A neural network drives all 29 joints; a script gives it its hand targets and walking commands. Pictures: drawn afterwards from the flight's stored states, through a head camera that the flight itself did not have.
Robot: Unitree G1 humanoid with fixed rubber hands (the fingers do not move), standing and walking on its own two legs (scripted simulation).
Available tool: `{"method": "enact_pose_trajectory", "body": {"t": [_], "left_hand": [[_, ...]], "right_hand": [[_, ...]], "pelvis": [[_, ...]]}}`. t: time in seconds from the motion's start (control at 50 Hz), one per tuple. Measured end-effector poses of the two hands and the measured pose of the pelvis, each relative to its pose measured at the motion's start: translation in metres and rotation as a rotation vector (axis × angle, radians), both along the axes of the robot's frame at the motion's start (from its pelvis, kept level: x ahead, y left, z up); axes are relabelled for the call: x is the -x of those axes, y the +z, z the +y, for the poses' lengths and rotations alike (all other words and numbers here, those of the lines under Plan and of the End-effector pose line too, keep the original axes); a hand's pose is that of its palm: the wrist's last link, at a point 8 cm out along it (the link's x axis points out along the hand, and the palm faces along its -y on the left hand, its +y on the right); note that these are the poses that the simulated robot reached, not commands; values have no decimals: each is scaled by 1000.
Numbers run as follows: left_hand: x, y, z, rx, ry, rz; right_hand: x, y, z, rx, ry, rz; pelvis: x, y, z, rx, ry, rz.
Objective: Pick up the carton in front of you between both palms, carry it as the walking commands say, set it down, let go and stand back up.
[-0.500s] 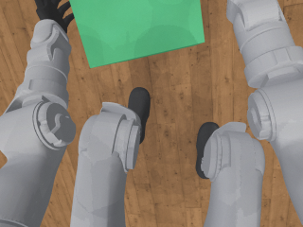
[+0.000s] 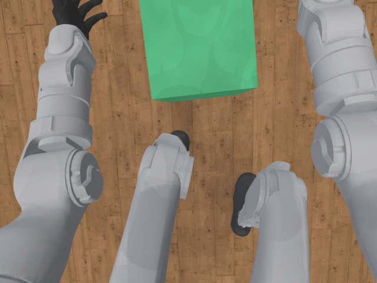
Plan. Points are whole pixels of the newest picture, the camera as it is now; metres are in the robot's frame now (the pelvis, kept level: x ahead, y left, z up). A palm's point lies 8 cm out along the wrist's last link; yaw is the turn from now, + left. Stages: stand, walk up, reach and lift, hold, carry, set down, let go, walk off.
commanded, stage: set down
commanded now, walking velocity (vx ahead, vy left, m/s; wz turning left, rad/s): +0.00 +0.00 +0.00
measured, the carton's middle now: (199, 55) +0.51 +0.12 -0.32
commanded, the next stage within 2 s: let go in 0.64 s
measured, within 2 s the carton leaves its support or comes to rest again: neither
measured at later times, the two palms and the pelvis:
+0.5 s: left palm out of the picture +0.47 +0.32 +0.03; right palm out of the picture +0.60 -0.04 +0.03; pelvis +0.03 +0.00 +0.12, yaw +0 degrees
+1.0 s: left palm out of the picture +0.40 +0.30 +0.15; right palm out of the picture +0.49 -0.09 +0.14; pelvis +0.07 +0.03 +0.25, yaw -1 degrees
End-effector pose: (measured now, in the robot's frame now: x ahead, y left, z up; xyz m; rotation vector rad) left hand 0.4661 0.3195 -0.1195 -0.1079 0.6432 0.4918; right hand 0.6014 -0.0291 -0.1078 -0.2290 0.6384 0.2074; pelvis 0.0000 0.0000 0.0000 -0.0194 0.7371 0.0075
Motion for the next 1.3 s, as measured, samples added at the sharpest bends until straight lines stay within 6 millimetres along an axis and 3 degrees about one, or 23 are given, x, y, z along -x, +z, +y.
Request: {"method": "enact_pose_trajectory", "body": {"t": [0.3, 0.6, 0.74, 0.84, 1.04, 1.18, 1.3], "left_hand": [[-2, 84, 0, -31, -11, 2], [2, 180, 4, -19, -20, -8], [6, 212, 1, -31, -52, 3], [20, 229, -8, -49, -147, 39], [82, 279, -17, -73, -359, 148], [121, 316, -18, -76, -402, 161], [156, 344, -33, -69, -388, 163]], "right_hand": [[-1, 69, -14, -16, 1, -20], [-3, 169, -15, -4, 11, -7], [4, 202, -21, -1, -8, 2], [32, 218, -33, 22, -66, 3], [126, 262, -66, 75, -223, 38], [160, 294, -81, 72, -220, 48], [186, 316, -101, 72, -199, 64]], "pelvis": [[-19, 64, 1, -3, 0, 92], [-39, 149, 2, 5, 12, 83], [-45, 184, 7, 10, 13, 64], [-52, 208, 13, 17, 11, 31], [-72, 260, 28, 20, 9, -158], [-91, 285, 33, 8, 27, -297], [-109, 302, 31, -6, 39, -414]]}}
